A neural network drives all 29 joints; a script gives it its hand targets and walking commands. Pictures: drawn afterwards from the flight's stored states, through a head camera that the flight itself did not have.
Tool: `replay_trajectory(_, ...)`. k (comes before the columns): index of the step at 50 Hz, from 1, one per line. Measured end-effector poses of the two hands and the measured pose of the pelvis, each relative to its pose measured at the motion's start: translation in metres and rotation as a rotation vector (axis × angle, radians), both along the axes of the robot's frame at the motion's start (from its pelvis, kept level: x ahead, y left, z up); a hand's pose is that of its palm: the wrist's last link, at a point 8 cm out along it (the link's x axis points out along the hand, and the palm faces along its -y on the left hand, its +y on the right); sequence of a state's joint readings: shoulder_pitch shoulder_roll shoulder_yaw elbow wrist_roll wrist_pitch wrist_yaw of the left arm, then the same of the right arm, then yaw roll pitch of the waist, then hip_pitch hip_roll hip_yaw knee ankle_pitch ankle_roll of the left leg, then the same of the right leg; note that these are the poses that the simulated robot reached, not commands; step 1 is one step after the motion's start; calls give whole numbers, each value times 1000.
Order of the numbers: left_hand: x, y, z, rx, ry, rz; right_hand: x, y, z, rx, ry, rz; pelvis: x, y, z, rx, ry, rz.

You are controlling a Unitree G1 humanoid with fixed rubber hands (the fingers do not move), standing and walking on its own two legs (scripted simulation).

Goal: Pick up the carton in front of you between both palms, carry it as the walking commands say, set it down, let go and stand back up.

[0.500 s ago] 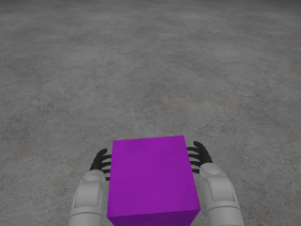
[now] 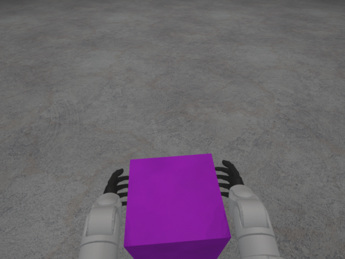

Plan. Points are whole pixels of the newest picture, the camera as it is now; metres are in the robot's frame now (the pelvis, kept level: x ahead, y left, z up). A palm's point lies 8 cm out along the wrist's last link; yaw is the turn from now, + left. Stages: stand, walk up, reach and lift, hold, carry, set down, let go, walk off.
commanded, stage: carry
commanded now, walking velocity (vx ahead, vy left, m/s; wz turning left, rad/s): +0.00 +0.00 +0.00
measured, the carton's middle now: (174, 213) +0.29 +0.00 -0.07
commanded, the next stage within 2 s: hold in 1.36 s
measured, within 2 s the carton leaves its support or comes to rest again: neither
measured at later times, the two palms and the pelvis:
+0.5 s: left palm (115, 200) +0.27 +0.14 +0.03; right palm (240, 191) +0.29 -0.15 +0.04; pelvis -0.01 -0.01 +0.00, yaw +0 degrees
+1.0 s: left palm (112, 199) +0.28 +0.15 +0.03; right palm (236, 189) +0.29 -0.15 +0.04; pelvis +0.00 -0.01 +0.00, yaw +0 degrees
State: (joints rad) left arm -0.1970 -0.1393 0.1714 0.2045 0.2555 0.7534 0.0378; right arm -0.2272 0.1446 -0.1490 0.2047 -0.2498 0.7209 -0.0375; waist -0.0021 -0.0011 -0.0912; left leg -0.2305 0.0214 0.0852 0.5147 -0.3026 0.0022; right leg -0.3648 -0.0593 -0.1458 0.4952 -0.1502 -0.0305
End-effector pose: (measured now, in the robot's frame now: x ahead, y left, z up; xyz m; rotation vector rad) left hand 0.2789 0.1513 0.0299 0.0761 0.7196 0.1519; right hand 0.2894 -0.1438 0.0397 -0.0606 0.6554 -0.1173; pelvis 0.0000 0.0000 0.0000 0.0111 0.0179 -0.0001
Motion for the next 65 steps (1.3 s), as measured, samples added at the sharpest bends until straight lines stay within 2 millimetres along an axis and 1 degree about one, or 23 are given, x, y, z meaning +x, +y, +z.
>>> replay_trajectory(7, 0, -4, 3, -10, -15, 4, 2, -4, 1, 4, -13, -8, -6, -4, -1, 1, 6, 4)
replay_trajectory(15, -6, -8, 1, 2, 2, -4, -5, -9, -5, 15, 4, -4, -6, -7, -1, -1, 4, 3)
replay_trajectory(19, -6, -10, 1, 0, -4, -7, -6, -11, -4, 6, -2, -4, -7, -9, -1, -4, 6, 3)
replay_trajectory(27, -4, -10, 1, -13, -15, 2, -2, -10, 3, -7, -14, -2, -7, -11, 0, -6, 16, 7)
replay_trajectory(37, -3, -6, -1, -17, -3, 3, -1, -6, -3, -10, 0, -4, -5, -6, -1, -7, 14, 5)
replay_trajectory(45, -2, -1, -1, -8, -5, 12, 2, -1, -2, -1, -2, 12, -2, -5, -1, -6, 10, 7)
replay_trajectory(51, 0, -2, 0, -13, -19, 14, 4, -2, 0, -4, -15, 8, -1, -5, -2, -5, 11, 7)
replay_trajectory(57, 3, -6, 1, -9, -14, -3, 4, -6, -2, -1, -10, -7, 1, -5, -1, -6, 10, 8)
replay_trajectory(65, 4, -5, 0, -4, -5, 2, 4, -5, -4, 2, -1, -4, 1, -5, -1, -5, 11, 8)
